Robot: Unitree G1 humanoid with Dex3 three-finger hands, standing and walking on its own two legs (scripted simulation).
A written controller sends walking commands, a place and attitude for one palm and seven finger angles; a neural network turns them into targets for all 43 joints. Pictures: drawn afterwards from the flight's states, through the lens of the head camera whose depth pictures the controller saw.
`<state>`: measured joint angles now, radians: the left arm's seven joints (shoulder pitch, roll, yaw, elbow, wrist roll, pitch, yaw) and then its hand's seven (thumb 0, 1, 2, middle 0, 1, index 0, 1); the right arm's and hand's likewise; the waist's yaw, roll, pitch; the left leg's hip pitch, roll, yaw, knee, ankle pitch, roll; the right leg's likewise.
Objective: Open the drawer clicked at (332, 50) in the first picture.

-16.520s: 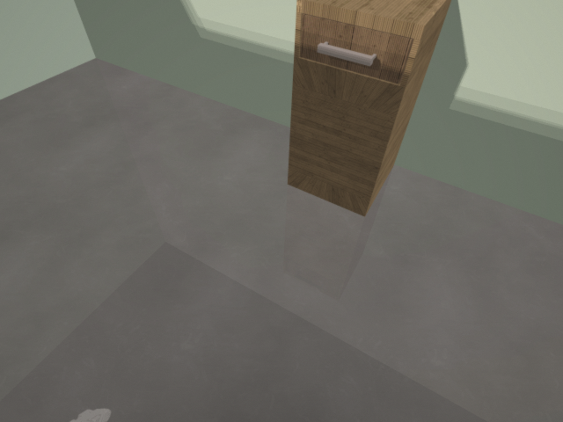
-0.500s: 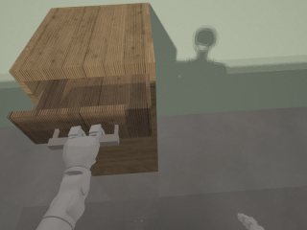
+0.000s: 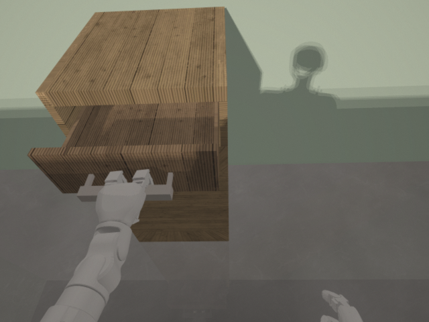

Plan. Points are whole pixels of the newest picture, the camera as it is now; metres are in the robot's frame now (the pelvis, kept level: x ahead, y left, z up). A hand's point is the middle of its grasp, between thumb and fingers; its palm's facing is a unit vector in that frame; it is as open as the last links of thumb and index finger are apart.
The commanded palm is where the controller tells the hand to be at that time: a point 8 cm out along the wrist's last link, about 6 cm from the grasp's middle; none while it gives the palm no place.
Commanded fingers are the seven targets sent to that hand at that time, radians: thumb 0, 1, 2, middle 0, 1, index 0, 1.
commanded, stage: pull the drawer open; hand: left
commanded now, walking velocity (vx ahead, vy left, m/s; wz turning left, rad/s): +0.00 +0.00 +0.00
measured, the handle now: (128, 185) +0.39 +0.21 +0.01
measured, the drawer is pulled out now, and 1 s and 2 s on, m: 0.15 0.30 0.30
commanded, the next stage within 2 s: open the thumb to release the handle in 1.06 s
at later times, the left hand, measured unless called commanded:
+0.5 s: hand (121, 264) +0.23 +0.19 -0.01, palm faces +0.00 -0.14 -0.99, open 6.2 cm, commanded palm +0.17 +0.20 +0.05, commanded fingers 0.00 0.90 0.90 -0.40 -1.35 -0.40 -1.35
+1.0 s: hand (113, 294) +0.18 +0.19 +0.00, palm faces -0.01 -0.13 -0.99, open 6.4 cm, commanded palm +0.13 +0.21 +0.05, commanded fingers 0.00 0.90 0.90 -0.40 -1.35 -0.40 -1.35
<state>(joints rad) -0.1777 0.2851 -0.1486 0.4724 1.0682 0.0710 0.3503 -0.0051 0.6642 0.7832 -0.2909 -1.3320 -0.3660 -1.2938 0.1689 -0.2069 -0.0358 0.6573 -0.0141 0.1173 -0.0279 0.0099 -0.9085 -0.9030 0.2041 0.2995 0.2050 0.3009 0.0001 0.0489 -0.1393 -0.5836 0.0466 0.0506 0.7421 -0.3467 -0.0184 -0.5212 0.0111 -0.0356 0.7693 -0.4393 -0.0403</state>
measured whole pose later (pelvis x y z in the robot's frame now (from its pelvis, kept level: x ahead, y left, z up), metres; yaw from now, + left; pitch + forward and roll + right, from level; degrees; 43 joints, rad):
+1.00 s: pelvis +0.01 -0.01 -0.02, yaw -5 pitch +12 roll +2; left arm 0.68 0.34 -0.08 -0.23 1.04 -0.02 0.48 0.01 0.67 0.75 -0.25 -1.28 -0.33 -1.26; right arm 0.12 -0.23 -0.01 0.53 -0.06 0.10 0.09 0.01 -0.91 -0.90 0.20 0.30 0.20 0.30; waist 0.04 0.04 -0.16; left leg -0.66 0.04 0.01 0.90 -0.46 -0.05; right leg -0.64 0.05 0.04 0.96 -0.53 -0.05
